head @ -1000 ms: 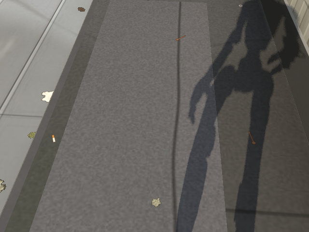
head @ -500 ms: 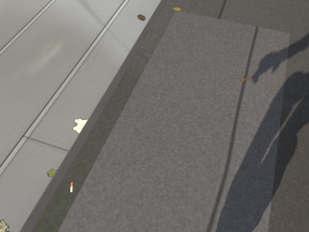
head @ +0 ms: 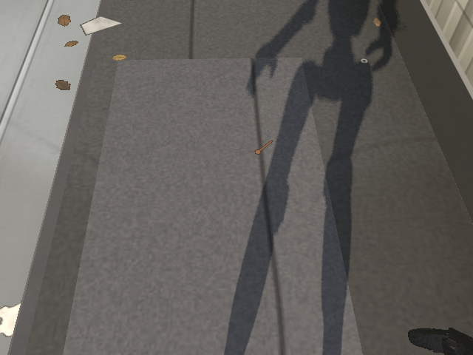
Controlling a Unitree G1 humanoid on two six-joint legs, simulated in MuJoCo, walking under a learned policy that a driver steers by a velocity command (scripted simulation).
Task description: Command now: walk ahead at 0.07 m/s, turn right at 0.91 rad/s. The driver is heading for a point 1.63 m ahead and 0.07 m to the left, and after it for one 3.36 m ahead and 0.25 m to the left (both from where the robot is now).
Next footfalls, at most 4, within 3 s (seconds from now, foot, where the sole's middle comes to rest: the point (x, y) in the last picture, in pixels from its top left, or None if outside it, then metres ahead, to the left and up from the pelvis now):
0.24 right None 0.06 -0.16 -0.77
0.72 left None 0.06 0.09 -0.77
1.22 right None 0.15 -0.12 -0.77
1.54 left None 0.12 0.12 -0.77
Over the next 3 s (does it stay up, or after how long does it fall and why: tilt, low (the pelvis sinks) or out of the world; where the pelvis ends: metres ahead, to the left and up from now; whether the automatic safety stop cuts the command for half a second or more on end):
stays up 0.85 0.02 -0.03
